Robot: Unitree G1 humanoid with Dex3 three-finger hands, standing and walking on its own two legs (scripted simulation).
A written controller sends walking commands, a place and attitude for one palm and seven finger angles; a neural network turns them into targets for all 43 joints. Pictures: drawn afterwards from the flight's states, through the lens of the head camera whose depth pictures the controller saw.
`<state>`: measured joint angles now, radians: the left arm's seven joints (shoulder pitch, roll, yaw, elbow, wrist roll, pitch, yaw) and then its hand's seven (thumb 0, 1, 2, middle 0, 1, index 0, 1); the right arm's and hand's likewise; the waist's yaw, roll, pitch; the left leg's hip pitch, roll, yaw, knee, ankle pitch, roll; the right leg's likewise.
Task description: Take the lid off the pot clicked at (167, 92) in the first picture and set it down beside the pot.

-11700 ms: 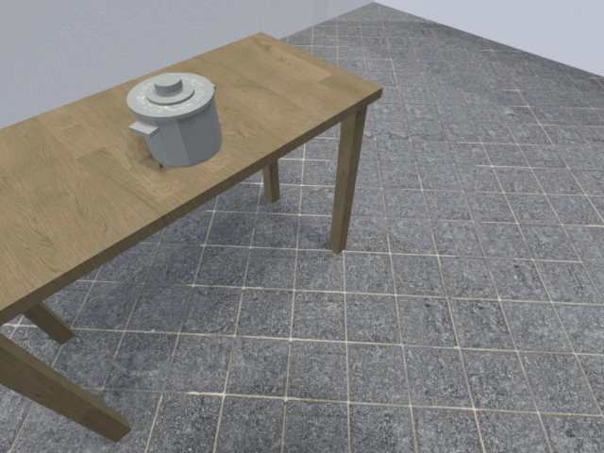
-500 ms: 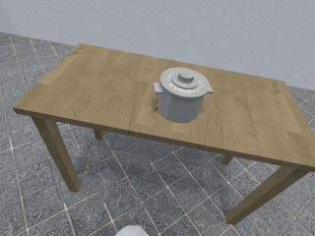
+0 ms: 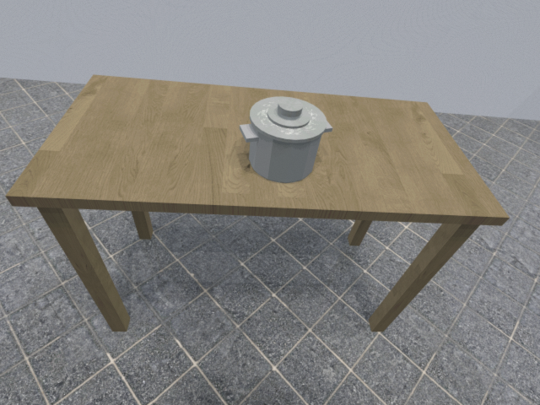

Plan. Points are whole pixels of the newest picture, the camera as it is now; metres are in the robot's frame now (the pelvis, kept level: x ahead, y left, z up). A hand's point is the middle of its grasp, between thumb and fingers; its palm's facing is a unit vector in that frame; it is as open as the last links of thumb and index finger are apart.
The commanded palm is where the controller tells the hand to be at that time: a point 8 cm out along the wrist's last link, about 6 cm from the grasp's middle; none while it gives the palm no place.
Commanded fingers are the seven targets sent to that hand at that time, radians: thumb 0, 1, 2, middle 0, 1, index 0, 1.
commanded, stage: come to a stop and stand still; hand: left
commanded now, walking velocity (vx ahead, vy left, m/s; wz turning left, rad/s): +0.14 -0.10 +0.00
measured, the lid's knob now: (290, 107) +0.68 -0.03 +0.11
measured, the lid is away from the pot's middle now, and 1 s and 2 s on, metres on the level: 0.00 0.00 0.00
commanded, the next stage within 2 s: look again from close up in 0.84 s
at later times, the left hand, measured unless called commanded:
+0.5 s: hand out of the picture -0.04 +0.20 -0.21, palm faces +0.04 -1.00 -0.08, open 7.4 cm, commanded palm none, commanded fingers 0.00 0.90 0.90 -0.20 -0.30 -0.20 -0.30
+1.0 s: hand out of the picture +0.06 +0.22 -0.17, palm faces +0.00 -0.99 -0.14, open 7.4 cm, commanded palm none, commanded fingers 0.00 0.90 0.90 -0.20 -0.30 -0.20 -0.30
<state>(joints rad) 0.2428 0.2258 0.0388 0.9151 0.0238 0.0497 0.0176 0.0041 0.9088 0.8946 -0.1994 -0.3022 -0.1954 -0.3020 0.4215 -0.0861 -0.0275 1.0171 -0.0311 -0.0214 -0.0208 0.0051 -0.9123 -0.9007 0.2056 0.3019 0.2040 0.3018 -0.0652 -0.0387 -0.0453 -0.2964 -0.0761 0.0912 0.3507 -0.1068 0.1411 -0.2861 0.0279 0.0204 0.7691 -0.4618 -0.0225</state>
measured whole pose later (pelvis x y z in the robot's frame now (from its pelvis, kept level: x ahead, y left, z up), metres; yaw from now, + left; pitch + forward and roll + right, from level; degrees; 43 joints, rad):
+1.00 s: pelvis -0.02 +0.05 +0.01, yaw +1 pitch +1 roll -2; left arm 0.15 0.20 0.03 0.99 0.00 0.04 0.01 0.01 0.91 0.89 -0.20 -0.30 -0.19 -0.30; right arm 0.31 -0.10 -0.01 1.04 -0.03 -0.01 -0.03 0.01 -0.92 -0.90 0.20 0.30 0.20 0.30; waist -0.05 -0.04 0.06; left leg -0.24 -0.05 -0.01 0.34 -0.12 0.08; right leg -0.32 -0.03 0.02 0.64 -0.38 0.02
